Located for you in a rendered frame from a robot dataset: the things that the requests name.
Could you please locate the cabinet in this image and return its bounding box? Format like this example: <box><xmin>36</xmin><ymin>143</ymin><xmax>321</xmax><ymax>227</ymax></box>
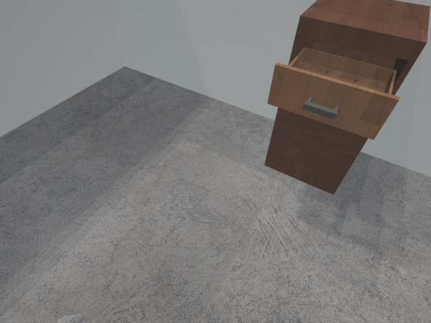
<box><xmin>264</xmin><ymin>0</ymin><xmax>430</xmax><ymax>194</ymax></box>

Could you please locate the handle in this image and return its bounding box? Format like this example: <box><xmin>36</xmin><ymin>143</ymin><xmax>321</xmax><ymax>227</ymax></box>
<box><xmin>302</xmin><ymin>96</ymin><xmax>339</xmax><ymax>120</ymax></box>

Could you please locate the drawer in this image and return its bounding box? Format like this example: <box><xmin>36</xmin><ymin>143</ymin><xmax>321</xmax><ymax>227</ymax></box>
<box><xmin>267</xmin><ymin>47</ymin><xmax>399</xmax><ymax>140</ymax></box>

